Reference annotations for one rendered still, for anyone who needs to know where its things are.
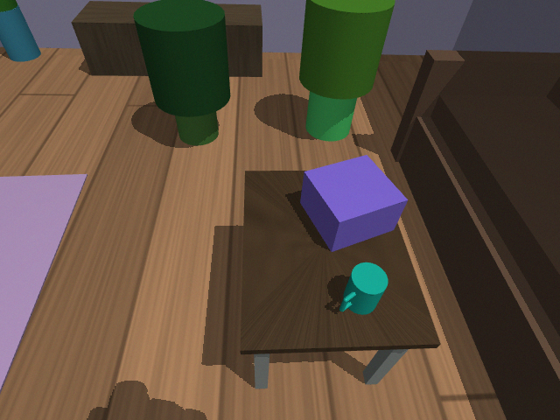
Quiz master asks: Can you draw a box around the coffee table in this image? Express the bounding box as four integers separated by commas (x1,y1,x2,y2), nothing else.
240,171,441,389

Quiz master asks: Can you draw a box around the potted plant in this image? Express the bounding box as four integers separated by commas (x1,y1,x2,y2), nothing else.
0,0,41,62
133,0,230,145
299,0,395,142

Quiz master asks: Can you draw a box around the sofa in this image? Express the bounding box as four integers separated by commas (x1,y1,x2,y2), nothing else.
391,50,560,420

